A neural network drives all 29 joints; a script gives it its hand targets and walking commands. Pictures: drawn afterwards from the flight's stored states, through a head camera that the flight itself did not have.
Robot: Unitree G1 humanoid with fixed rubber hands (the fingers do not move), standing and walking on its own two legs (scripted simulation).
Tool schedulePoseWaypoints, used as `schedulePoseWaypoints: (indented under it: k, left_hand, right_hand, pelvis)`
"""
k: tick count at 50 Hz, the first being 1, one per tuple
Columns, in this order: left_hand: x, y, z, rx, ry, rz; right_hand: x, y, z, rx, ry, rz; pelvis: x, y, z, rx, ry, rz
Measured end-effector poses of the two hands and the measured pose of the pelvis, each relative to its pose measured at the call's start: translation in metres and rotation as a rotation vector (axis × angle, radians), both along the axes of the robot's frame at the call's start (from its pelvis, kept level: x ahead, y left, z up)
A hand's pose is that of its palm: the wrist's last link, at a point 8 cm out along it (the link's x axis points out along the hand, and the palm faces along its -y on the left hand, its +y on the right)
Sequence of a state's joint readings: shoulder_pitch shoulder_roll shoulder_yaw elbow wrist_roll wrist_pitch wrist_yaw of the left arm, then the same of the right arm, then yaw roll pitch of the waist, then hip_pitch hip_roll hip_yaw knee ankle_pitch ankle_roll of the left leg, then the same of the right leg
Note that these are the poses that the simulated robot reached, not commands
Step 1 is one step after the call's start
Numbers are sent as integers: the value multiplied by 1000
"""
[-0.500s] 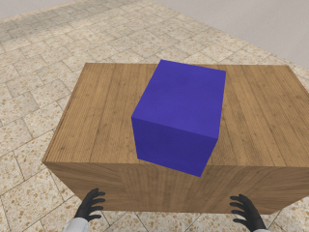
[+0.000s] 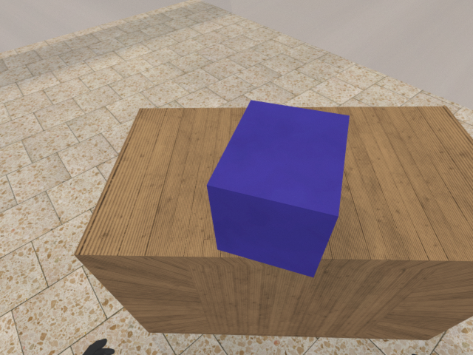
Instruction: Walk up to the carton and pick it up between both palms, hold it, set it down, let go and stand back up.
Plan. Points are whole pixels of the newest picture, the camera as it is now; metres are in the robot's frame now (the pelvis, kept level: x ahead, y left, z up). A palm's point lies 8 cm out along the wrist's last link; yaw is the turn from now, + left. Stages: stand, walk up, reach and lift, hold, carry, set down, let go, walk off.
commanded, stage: stand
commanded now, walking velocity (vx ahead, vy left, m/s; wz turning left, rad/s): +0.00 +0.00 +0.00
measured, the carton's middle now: (280, 185) +0.45 -0.06 -0.01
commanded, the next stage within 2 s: none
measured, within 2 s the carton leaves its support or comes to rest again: neither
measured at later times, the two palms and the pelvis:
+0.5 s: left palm out of the picture +0.05 +0.31 -0.11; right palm out of the picture +0.06 -0.29 -0.11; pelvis -0.01 +0.01 +0.00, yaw +0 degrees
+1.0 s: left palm out of the picture +0.05 +0.31 -0.11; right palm out of the picture +0.06 -0.29 -0.11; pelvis -0.02 +0.01 +0.00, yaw -1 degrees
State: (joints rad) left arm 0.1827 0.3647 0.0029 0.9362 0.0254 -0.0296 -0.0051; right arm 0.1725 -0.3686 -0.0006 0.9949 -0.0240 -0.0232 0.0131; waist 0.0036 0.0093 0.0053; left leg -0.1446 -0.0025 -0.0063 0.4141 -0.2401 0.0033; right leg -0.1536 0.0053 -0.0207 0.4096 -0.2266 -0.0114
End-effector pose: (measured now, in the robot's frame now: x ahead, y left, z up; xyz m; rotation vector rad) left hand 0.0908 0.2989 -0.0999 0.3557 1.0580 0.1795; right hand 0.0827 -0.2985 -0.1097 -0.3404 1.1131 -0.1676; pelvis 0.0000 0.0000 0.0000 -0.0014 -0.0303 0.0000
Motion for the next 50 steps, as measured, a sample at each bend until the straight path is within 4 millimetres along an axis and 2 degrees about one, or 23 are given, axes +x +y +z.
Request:
schedulePoseWaypoints:
  k: [13, 23, 29, 50]
  left_hand:
    - [-17, 6, -5, -5, 46, 27]
    - [-37, 12, -8, 0, 105, 51]
    - [-41, 13, -10, -6, 107, 56]
    - [-39, 14, -11, -3, 128, 38]
  right_hand:
    - [-10, 15, -5, 15, 32, -7]
    - [-18, 11, -4, 1, 59, -20]
    - [-19, 5, 0, -14, 60, -32]
    - [-24, 13, -3, 6, 59, -56]
  pelvis:
    - [-9, 6, 2, 2, -14, 4]
    - [-13, 9, 4, 3, -18, 8]
    - [-14, 11, 3, 2, -19, 4]
    - [-17, 14, 4, 3, -21, -9]
